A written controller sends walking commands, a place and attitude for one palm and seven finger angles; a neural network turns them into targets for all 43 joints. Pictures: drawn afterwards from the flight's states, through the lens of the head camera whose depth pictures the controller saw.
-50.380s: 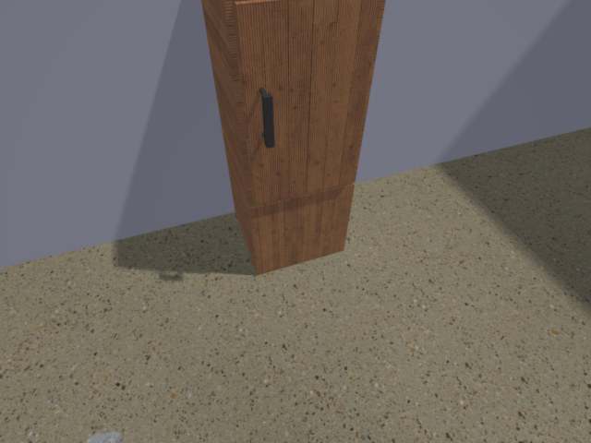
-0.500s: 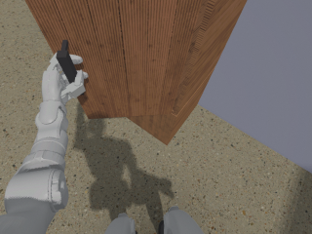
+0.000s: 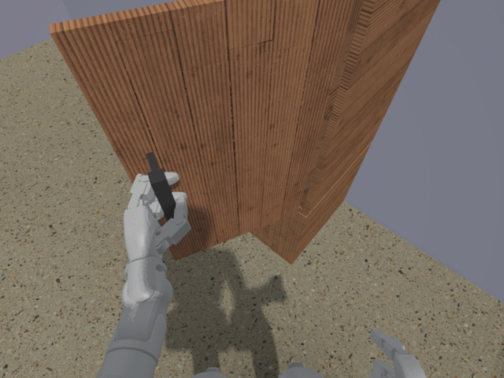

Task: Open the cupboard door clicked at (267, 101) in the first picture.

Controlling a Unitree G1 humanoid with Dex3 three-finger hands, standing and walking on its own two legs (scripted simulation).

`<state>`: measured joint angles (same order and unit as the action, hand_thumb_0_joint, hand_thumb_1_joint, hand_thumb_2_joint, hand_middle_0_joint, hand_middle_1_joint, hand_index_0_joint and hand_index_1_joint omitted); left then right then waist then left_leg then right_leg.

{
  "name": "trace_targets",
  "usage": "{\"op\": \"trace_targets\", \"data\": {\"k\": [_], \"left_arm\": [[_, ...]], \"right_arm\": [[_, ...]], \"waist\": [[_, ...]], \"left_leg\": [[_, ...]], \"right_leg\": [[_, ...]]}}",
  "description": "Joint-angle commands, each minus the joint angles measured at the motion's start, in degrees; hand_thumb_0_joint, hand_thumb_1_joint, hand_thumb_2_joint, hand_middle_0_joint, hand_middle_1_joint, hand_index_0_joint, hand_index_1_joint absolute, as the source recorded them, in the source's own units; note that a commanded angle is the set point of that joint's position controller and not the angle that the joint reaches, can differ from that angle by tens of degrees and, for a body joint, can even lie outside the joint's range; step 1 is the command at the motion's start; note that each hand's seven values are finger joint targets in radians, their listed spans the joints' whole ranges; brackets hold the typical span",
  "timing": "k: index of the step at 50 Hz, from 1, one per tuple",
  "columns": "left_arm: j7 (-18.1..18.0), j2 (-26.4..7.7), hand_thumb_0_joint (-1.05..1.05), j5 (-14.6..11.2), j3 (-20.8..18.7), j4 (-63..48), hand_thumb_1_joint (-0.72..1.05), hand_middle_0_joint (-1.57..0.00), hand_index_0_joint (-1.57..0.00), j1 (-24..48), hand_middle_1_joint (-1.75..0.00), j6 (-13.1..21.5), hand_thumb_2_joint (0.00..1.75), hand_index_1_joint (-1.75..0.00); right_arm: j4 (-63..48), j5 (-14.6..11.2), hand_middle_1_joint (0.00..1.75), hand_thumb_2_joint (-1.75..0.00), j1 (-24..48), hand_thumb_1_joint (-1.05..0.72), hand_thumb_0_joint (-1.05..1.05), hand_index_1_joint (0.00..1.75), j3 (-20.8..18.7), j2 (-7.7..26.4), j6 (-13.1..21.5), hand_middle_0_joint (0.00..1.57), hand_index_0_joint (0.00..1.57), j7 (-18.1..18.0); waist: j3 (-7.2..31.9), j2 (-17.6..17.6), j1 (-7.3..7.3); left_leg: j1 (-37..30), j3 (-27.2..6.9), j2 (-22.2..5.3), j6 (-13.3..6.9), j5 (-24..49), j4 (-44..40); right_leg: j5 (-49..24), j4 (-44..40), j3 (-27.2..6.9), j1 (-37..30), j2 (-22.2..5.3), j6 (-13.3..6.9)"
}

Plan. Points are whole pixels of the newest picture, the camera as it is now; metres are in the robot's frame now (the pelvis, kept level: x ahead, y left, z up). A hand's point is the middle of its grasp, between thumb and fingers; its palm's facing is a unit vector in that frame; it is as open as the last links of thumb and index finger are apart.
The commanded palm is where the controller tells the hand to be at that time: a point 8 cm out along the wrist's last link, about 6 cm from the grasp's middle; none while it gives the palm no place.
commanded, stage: pull the door open along its arc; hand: left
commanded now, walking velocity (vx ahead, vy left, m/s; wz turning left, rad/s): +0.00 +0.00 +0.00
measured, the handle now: (164, 193) +0.40 +0.16 +0.04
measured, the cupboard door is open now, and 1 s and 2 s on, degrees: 64 88 88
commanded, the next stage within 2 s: open thumb and fingers to let go in 0.50 s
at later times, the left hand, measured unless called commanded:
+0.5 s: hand (236, 272) +0.26 +0.03 +0.05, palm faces +0.34 -0.94 -0.04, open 6.3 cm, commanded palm +0.20 +0.07 +0.04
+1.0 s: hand (238, 277) +0.26 +0.03 +0.04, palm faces +0.44 -0.90 -0.04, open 10.2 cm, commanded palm +0.21 +0.08 +0.04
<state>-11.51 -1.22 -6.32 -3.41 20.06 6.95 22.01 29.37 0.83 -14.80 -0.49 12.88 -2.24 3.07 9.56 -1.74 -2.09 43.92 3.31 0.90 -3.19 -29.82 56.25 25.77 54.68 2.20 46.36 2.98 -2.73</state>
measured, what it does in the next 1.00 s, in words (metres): shifts its weight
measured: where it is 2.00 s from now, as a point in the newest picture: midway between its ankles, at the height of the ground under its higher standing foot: outside the picture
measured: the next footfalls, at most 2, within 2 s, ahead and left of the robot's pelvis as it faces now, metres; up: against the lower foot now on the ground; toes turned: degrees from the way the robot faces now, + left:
none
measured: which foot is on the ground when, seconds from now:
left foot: down 0.00-1.00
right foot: down 0.00-1.00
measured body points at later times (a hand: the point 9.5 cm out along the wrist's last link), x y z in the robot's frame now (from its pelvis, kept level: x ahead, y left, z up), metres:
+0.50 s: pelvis +0.00 -0.05 +0.00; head +0.04 -0.06 +0.45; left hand +0.24 +0.08 +0.06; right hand +0.19 -0.25 -0.10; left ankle -0.03 +0.08 -0.68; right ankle +0.00 -0.09 -0.68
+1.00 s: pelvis -0.02 -0.07 -0.01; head +0.03 -0.10 +0.44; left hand +0.23 +0.08 +0.05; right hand +0.17 -0.27 -0.12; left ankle -0.03 +0.08 -0.68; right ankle +0.00 -0.09 -0.68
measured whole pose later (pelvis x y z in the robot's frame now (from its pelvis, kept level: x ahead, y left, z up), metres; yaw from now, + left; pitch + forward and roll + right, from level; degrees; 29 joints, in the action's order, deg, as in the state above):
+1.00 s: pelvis -0.02 -0.07 -0.01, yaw +6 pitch +13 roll +3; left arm -31.2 5.5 3.5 11.7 6.7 -9.4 16.0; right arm 32.4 3.5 -11.4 0.0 11.2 3.3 0.0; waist 9.0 -2.4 -1.0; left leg 42.5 -2.3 1.7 1.7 -27.6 56.6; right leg 27.3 57.7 7.9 44.5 1.9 -7.9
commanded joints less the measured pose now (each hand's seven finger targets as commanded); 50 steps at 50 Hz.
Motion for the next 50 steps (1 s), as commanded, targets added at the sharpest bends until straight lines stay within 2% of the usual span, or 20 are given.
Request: {"op": "trace_targets", "data": {"k": [1,2,3,7,11,12,13,20,23,24,29,30,31,32,34,37,39,43,46,50], "left_arm": [[-11.7,-1.3,0.0,5.3,0.9,-17.3,0.9,-0.4,-0.4,0.9,-1.35,3.2,0.9,-1.35],[-13.9,1.0,0.0,6.2,2.3,-17.4,0.9,-0.4,-0.4,-0.9,-1.35,2.4,0.9,-1.35],[-15.5,2.0,0.0,7.9,4.6,-18.4,0.9,-0.4,-0.4,-0.2,-1.35,1.8,0.9,-1.35],[-21.1,7.3,0.0,11.4,10.0,-21.6,0.9,-0.4,-0.4,-2.0,-1.35,-1.3,0.9,-1.35],[-21.4,10.8,0.0,14.3,16.0,-23.6,0.9,-0.4,-0.4,-6.2,-1.35,-3.4,0.9,-1.35],[-21.4,11.7,0.0,14.7,17.2,-24.4,0.9,-0.4,-0.4,-6.6,-1.35,-3.6,0.9,-1.35],[-21.3,12.5,0.0,14.7,18.4,-25.1,0.9,-0.4,-0.4,-7.9,-1.35,-3.8,0.9,-1.35],[-20.0,16.1,0.0,12.4,22.9,-30.0,0.9,-0.4,-0.4,-19.4,-1.35,-5.3,0.9,-1.35],[-19.1,16.7,0.0,12.0,23.9,-33.2,0.9,-0.4,-0.4,-26.9,-1.35,-5.8,0.9,-1.35],[-19.0,16.3,0.0,11.7,23.7,-33.6,0.9,-0.4,-0.4,-27.3,-1.35,-6.1,0.9,-1.35],[-21.3,12.2,0.0,12.5,18.4,-28.7,0.9,-0.4,-0.4,-16.3,-1.35,-5.7,0.9,-1.35],[-22.1,10.2,0.0,12.5,16.3,-27.6,0.9,-0.4,-0.4,-10.7,-1.35,-5.2,0.9,-1.35],[-22.3,10.0,0.0,12.5,15.6,-26.9,0.83,-0.4,-0.4,-10.9,-1.34,-4.9,0.87,-1.34],[-22.2,10.0,0.0,12.3,15.4,-26.2,0.76,-0.39,-0.39,-11.4,-1.34,-4.7,0.84,-1.34],[-21.6,10.8,0.0,12.0,16.2,-26.1,0.62,-0.38,-0.38,-11.6,-1.32,-4.3,0.78,-1.32],[-21.2,9.7,0.0,11.9,15.7,-27.8,0.41,-0.36,-0.36,-11.5,-1.3,-3.9,0.69,-1.3],[-20.5,10.2,0.0,11.9,16.8,-28.3,0.27,-0.35,-0.35,-11.9,-1.28,-3.7,0.63,-1.28],[-19.7,9.7,0.0,11.4,16.6,-27.5,-0.01,-0.33,-0.33,-11.0,-1.25,-2.7,0.51,-1.25],[-19.6,8.6,0.0,11.2,15.7,-26.3,-0.22,-0.32,-0.32,-8.3,-1.23,-2.0,0.42,-1.23],[-19.9,7.8,0.0,11.0,14.5,-25.1,-0.5,-0.3,-0.3,-7.6,-1.2,-1.3,0.3,-1.2]], "right_arm": [[-6.6,1.5,0.3,-0.9,-0.6,-0.9,0.0,0.3,-2.3,5.4,1.8,0.2,0.2,0.5],[-6.6,1.7,0.3,-0.9,0.2,-0.9,0.0,0.3,-2.3,5.0,1.7,0.2,0.2,0.6],[-6.4,1.8,0.3,-0.9,0.6,-0.9,0.0,0.3,-2.3,4.9,1.7,0.2,0.2,0.5],[-6.6,2.7,0.3,-0.9,2.8,-0.9,0.0,0.3,-1.9,3.7,2.0,0.2,0.2,0.0],[-7.1,3.2,0.3,-0.9,3.8,-0.9,0.0,0.3,-1.5,3.0,2.8,0.2,0.2,-1.1],[-7.0,3.2,0.3,-0.9,4.4,-0.9,0.0,0.3,-1.3,2.7,3.0,0.2,0.2,-1.3],[-7.0,3.1,0.3,-0.9,4.9,-0.9,0.0,0.3,-1.2,2.5,3.3,0.2,0.2,-1.4],[-8.0,2.6,0.3,-0.9,7.4,-0.9,0.0,0.3,-0.1,1.4,5.7,0.2,0.2,-1.3],[-8.6,2.4,0.3,-0.9,8.1,-0.9,0.0,0.3,0.1,1.0,6.6,0.2,0.2,-0.8],[-8.8,2.3,0.3,-0.9,8.0,-0.9,0.0,0.3,0.3,1.1,6.8,0.2,0.2,-0.8],[-7.4,2.8,0.3,-0.9,8.4,-0.9,0.0,0.3,0.3,1.5,7.3,0.2,0.2,-1.8],[-6.6,3.0,0.3,-0.9,8.2,-0.9,0.0,0.3,0.3,1.7,7.4,0.2,0.2,-2.2],[-6.4,3.1,0.3,-0.9,8.4,-0.9,0.0,0.3,0.2,1.5,7.6,0.2,0.2,-2.5],[-6.4,3.0,0.3,-0.9,8.4,-0.9,0.0,0.3,0.1,1.4,7.7,0.2,0.2,-2.6],[-6.4,2.9,0.3,-0.9,8.0,-0.9,0.0,0.3,-0.1,1.5,7.8,0.2,0.2,-2.6],[-6.4,2.8,0.3,-0.9,7.0,-0.9,0.0,0.3,-0.6,1.6,7.7,0.2,0.2,-2.8],[-6.3,2.7,0.3,-0.9,6.5,-0.9,0.0,0.3,-0.7,1.7,7.7,0.2,0.2,-2.8],[-5.9,2.7,0.3,-0.9,6.8,-0.9,0.0,0.3,-0.7,2.0,8.0,0.2,0.2,-3.0],[-5.6,2.5,0.3,-0.9,7.5,-0.9,0.0,0.3,-0.7,2.1,8.2,0.2,0.2,-3.1],[-5.4,2.6,0.3,-0.9,7.7,-0.9,0.0,0.3,-0.8,2.0,8.5,0.2,0.2,-3.2]], "waist": [[18.6,2.8,3.17],[18.4,3.1,3.4],[18.2,2.8,2.6],[18.3,3.5,2.43],[15.7,6.4,1.09],[15.5,6.0,1.04],[15.0,5.1,1.08],[12.7,5.7,1.23],[13.1,4.6,2.22],[12.5,5.4,1.82],[7.8,6.2,0.84],[7.3,6.7,0.12],[7.8,8.6,0.58],[8.8,8.7,0.61],[10.9,8.2,0.94],[15.1,7.5,1.2],[15.2,7.5,0.68],[13.1,8.7,0.35],[11.0,9.1,0.18],[11.8,9.1,0.74]], "left_leg": [[-8.1,-4.5,-1.1,3.7,32.4,-4.5],[-8.1,-4.6,-1.1,3.7,31.8,-4.6],[-8.2,-4.6,-1.1,3.6,30.9,-4.3],[-7.9,-4.6,-0.5,3.3,27.3,-4.4],[-7.3,-4.6,-0.3,2.7,23.8,-4.5],[-7.3,-4.6,-0.2,2.7,23.1,-4.6],[-7.8,-4.7,-0.1,2.7,22.5,-4.8],[-6.1,-5.2,0.7,2.9,17.6,-4.9],[-6.2,-5.2,1.0,3.0,17.6,-4.7],[-5.7,-5.1,1.1,3.1,17.1,-4.4],[-1.0,-5.8,1.7,3.4,11.2,-2.3],[0.2,-5.9,1.7,3.3,10.1,-1.7],[1.3,-6.1,1.8,3.4,9.5,-1.2],[1.9,-6.1,1.8,3.5,9.3,-1.1],[1.8,-6.0,1.9,3.5,9.9,-1.2],[1.7,-5.7,1.9,3.6,11.6,-1.2],[1.5,-5.7,1.8,3.5,11.9,-1.3],[2.6,-6.2,1.6,3.4,10.6,-1.1],[3.6,-6.3,1.6,3.2,8.4,-0.9],[4.3,-6.3,1.6,3.2,7.5,-0.9]], "right_leg": [[-28.6,-2.0,-0.2,-16.1,-1.5,0.5],[-28.3,-2.1,-0.1,-16.3,-1.7,0.6],[-28.2,-2.1,-0.4,-15.8,-1.8,0.6],[-27.1,-3.0,-0.4,-17.1,-2.1,0.5],[-27.4,-5.0,-1.2,-18.1,-2.8,0.7],[-27.6,-5.2,-1.5,-18.2,-3.1,0.8],[-27.3,-5.6,-1.5,-18.2,-3.2,0.8],[-28.9,-8.3,-3.3,-21.4,-5.0,2.1],[-31.0,-8.5,-3.9,-23.0,-5.4,2.2],[-31.7,-9.1,-4.4,-23.1,-5.8,2.6],[-20.8,-11.3,-8.6,-18.2,-7.0,3.0],[-18.4,-11.7,-9.6,-17.3,-7.4,3.2],[-18.0,-12.5,-11.1,-18.5,-7.7,3.6],[-18.3,-12.7,-12.1,-19.5,-8.2,3.8],[-20.6,-12.4,-12.5,-21.3,-8.7,3.9],[-26.8,-11.3,-13.1,-25.1,-9.2,4.3],[-28.8,-11.1,-13.0,-25.5,-9.3,4.5],[-26.0,-11.5,-13.2,-23.9,-9.5,4.7],[-19.2,-12.8,-14.1,-21.9,-9.5,4.5],[-15.7,-13.2,-14.8,-22.2,-9.9,4.4]]}}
